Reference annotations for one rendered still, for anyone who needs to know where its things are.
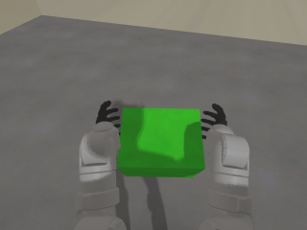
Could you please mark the robot right forearm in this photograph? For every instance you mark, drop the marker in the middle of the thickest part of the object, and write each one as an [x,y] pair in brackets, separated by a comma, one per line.
[228,191]

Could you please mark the right robot upper arm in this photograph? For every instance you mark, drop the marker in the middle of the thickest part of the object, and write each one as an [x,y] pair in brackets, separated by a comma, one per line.
[223,224]

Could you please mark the robot left forearm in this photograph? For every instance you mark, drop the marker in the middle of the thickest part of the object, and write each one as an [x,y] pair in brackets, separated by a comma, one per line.
[98,189]

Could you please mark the left robot upper arm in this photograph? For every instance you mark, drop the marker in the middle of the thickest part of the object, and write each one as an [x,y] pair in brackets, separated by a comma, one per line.
[101,223]

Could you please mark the carton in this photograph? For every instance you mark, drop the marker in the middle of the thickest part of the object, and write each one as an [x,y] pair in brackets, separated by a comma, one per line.
[161,142]

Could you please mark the right robot hand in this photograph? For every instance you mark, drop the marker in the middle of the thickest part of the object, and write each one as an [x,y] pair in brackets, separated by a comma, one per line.
[220,118]

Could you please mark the left robot hand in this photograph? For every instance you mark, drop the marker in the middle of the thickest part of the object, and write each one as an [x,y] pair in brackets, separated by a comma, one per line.
[102,114]

